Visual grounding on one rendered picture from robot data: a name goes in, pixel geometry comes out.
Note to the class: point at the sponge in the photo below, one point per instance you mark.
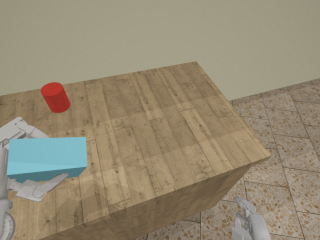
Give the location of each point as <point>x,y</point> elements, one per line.
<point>40,159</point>

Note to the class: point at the left robot forearm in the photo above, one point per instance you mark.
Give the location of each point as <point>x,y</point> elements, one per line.
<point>7,222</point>

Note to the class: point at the left robot hand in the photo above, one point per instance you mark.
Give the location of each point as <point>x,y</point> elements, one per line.
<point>30,190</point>

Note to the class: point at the right robot hand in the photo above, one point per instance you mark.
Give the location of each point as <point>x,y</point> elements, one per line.
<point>255,227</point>

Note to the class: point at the table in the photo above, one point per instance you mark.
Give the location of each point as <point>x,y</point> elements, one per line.
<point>162,145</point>

